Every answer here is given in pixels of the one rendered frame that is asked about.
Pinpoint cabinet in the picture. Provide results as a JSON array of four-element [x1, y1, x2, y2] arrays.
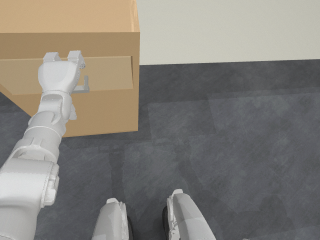
[[0, 0, 140, 138]]

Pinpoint robot thigh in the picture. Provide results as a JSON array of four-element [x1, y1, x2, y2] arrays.
[[166, 193, 216, 240], [91, 201, 128, 240]]

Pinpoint left robot upper arm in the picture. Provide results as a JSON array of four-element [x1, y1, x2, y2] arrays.
[[0, 158, 60, 240]]

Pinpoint robot right thigh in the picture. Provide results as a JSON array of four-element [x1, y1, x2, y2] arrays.
[[166, 193, 216, 240]]

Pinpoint robot left thigh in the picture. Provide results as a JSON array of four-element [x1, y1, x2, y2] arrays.
[[91, 201, 128, 240]]

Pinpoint robot left hand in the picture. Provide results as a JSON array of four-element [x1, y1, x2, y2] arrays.
[[38, 50, 86, 120]]

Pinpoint handle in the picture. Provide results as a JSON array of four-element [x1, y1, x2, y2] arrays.
[[42, 75, 90, 94]]

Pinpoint robot left forearm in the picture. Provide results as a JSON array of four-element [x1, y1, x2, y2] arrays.
[[0, 90, 72, 178]]

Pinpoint drawer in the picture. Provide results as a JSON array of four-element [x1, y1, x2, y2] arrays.
[[0, 56, 132, 95]]

